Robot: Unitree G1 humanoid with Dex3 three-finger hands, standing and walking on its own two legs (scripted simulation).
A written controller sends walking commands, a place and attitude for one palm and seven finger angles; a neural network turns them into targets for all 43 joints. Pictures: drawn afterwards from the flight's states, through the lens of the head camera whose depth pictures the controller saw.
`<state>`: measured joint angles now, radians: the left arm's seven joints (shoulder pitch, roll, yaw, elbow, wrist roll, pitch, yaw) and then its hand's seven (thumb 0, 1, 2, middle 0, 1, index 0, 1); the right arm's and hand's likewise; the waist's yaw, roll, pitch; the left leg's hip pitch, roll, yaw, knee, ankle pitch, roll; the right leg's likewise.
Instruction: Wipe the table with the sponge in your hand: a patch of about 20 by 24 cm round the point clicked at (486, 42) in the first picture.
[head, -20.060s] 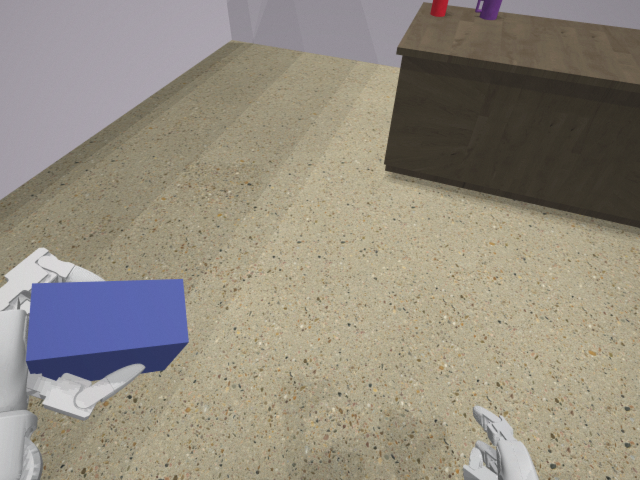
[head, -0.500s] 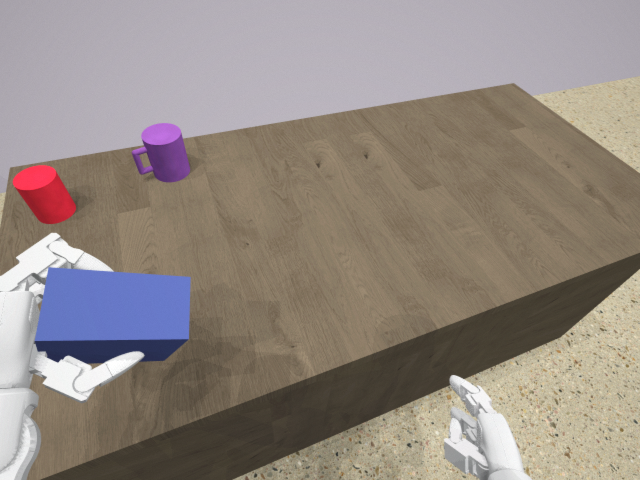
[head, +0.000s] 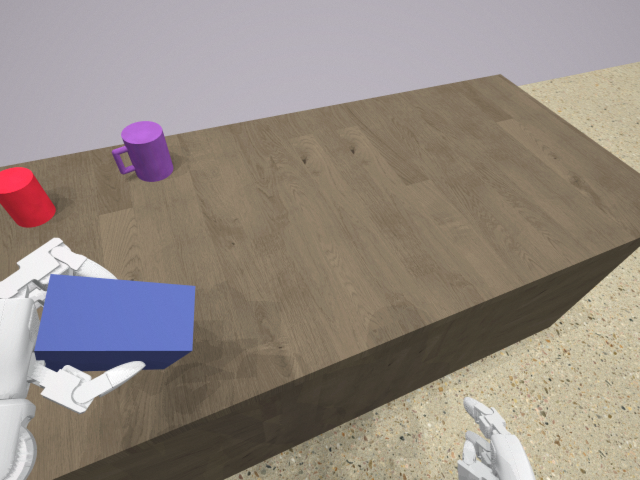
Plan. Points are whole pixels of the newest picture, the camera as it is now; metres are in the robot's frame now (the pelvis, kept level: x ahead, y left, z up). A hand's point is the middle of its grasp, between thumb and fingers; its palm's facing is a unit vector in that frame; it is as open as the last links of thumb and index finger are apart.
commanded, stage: turn the palm down, sponge in hand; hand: left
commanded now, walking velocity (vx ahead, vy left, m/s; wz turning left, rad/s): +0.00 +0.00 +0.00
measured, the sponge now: (137, 329) +0.23 +0.21 +0.11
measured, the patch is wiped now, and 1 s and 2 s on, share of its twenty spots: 0.00 0.00 0.00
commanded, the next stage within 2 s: none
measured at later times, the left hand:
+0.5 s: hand (97, 357) +0.19 +0.22 +0.13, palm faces +0.40 -0.63 -0.66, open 10.3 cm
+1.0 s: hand (118, 334) +0.21 +0.22 +0.13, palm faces +0.30 -0.37 -0.88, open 10.3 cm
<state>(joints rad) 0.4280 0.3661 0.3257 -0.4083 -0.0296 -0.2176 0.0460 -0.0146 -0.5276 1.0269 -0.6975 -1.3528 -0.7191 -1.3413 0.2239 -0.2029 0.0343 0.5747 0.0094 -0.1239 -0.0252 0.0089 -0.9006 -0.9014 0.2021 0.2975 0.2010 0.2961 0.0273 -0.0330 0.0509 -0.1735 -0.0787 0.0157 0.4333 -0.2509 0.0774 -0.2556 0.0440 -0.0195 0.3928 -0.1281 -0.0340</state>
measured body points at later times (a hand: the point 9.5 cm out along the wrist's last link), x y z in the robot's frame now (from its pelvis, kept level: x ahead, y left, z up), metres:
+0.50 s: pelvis -0.02 -0.06 -0.02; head -0.01 -0.06 +0.43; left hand +0.16 +0.25 +0.17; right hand +0.21 -0.25 -0.09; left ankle -0.01 +0.06 -0.74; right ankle +0.04 -0.10 -0.74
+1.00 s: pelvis +0.00 -0.07 -0.03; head +0.00 -0.12 +0.42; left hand +0.19 +0.23 +0.18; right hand +0.20 -0.33 -0.13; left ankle -0.01 +0.07 -0.74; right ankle +0.04 -0.10 -0.74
